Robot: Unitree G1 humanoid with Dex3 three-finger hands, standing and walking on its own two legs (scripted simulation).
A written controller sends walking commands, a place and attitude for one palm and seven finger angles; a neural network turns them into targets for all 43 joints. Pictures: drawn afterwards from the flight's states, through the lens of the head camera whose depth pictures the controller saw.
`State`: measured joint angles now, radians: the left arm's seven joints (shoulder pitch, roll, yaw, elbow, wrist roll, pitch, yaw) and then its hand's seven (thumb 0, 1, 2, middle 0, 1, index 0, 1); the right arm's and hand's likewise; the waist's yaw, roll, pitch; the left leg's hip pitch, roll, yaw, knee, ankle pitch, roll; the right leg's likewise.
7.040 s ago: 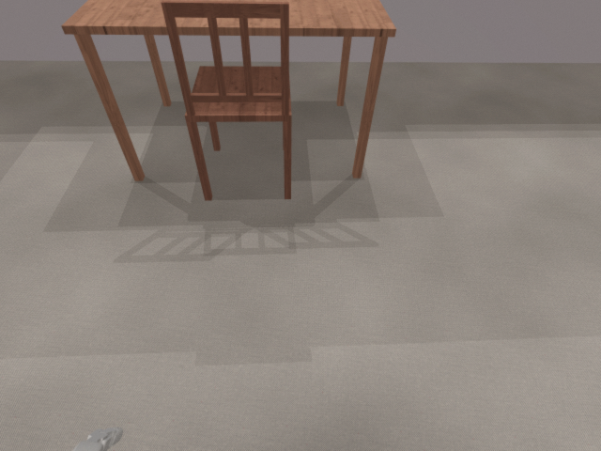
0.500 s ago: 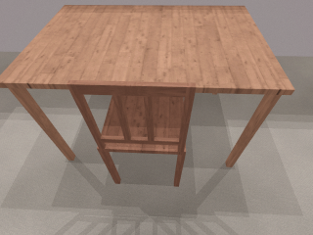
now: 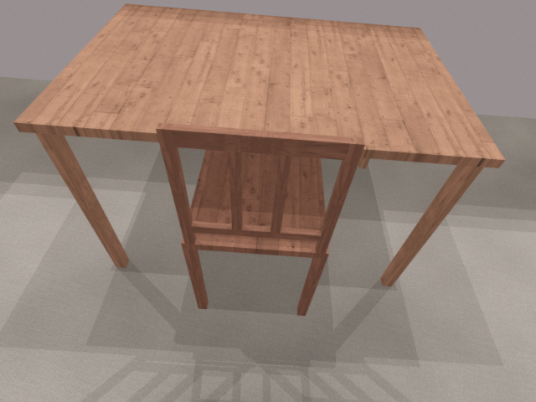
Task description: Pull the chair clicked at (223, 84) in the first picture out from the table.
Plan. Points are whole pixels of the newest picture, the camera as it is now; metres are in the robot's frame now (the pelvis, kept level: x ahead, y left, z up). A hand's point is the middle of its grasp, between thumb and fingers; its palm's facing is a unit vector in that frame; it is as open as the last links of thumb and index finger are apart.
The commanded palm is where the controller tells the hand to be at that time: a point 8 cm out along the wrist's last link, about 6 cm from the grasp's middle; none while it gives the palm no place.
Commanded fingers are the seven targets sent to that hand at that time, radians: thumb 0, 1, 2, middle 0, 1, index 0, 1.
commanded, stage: look again from close up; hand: left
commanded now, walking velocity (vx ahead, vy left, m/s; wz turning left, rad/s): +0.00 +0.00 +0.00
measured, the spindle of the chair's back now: (236, 193) +0.56 +0.10 -0.09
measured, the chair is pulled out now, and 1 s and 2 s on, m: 0.00 0.00 0.00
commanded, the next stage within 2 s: shuffle to correct the standing spot in 1.74 s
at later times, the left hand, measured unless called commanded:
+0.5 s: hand out of the picture -0.09 +0.16 -0.17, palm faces +0.03 -0.99 -0.15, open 7.4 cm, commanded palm none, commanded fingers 0.00 0.90 0.90 -0.20 -0.30 -0.20 -0.30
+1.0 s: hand out of the picture -0.03 +0.13 -0.17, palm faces +0.02 -0.99 -0.15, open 7.4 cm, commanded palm none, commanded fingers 0.00 0.90 0.90 -0.20 -0.30 -0.20 -0.30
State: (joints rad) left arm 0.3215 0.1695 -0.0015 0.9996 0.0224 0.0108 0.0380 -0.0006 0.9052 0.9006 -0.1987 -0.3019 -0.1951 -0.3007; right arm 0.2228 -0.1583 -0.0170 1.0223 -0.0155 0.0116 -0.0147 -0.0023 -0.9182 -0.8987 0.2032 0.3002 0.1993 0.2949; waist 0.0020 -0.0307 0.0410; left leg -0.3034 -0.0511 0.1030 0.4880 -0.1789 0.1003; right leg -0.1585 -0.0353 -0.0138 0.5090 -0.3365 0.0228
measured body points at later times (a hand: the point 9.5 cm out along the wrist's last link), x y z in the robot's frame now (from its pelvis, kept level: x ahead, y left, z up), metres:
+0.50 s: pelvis -0.02 +0.00 +0.00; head +0.00 +0.01 +0.45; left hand -0.09 +0.21 -0.16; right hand -0.01 -0.22 -0.15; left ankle +0.06 +0.06 -0.73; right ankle -0.04 -0.14 -0.73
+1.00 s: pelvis +0.00 -0.02 +0.01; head +0.01 -0.01 +0.45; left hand -0.03 +0.18 -0.16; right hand -0.02 -0.23 -0.16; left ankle +0.06 +0.06 -0.73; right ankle -0.04 -0.14 -0.73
